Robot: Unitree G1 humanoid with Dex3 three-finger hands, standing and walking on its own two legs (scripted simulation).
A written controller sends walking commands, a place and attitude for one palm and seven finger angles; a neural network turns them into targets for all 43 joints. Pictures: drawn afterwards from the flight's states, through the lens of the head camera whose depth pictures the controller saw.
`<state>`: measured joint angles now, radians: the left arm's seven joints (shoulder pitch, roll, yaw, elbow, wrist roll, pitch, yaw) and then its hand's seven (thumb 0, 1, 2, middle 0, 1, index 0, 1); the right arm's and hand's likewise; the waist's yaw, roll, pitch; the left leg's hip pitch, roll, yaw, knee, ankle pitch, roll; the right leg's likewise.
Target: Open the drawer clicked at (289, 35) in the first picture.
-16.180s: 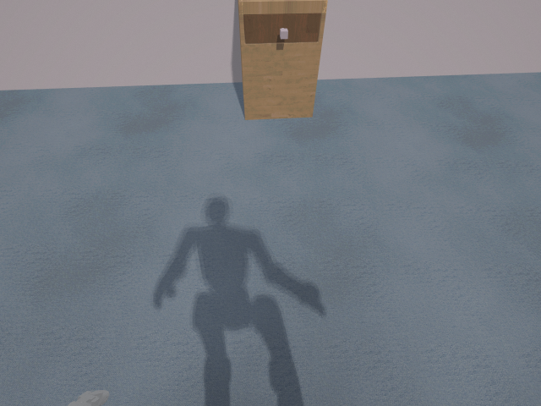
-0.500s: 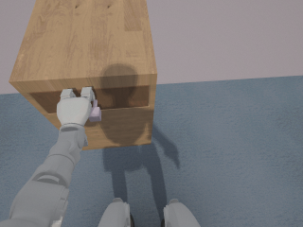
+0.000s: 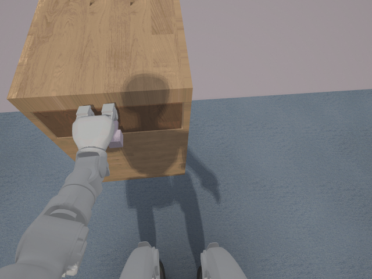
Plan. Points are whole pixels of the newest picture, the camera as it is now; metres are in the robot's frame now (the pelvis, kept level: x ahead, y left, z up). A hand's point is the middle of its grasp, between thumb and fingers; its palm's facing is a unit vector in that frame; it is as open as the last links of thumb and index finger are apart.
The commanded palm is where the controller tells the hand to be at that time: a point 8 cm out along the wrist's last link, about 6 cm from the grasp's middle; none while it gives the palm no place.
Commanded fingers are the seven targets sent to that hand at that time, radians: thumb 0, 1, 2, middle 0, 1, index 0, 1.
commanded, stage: re-aim the fingers above the handle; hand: left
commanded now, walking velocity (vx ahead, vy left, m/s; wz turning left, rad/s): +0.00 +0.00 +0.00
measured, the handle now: (115, 133) +0.50 +0.18 -0.12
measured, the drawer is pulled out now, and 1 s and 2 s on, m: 0.00 0.00 0.00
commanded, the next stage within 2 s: lower the fingers behind the handle in 1.00 s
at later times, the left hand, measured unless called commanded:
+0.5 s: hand (106, 141) +0.44 +0.18 -0.06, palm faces -0.09 -0.04 -1.00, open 13.9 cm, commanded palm +0.42 +0.17 +0.00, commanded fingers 0.00 -0.50 0.30 -0.30 -1.20 -0.30 -1.20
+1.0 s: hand (107, 137) +0.45 +0.18 -0.06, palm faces -0.05 -0.05 -1.00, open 13.9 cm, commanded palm +0.43 +0.18 +0.00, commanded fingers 0.00 -0.50 0.30 -0.30 -1.20 -0.30 -1.20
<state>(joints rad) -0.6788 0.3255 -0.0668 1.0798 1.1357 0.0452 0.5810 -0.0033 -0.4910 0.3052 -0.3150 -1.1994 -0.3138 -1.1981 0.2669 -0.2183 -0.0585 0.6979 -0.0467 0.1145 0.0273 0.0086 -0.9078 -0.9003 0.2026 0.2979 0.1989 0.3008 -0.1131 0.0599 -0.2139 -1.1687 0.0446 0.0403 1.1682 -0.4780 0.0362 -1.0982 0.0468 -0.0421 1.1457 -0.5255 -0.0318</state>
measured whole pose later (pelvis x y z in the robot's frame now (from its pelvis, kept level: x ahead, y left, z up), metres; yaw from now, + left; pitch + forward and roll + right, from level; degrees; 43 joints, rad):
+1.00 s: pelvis +0.01 -0.01 +0.00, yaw +0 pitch +28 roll -2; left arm -0.69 0.32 -0.06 1.07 1.14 0.01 0.57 0.00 -0.49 0.30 -0.32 -1.20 -0.32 -1.20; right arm 0.27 -0.22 -0.06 0.71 -0.05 0.11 0.02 0.01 -0.91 -0.90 0.20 0.30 0.20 0.30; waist -0.12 0.06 -0.22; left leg -1.18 0.05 0.03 1.18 -0.49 0.03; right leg -1.11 0.05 -0.05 1.16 -0.54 -0.04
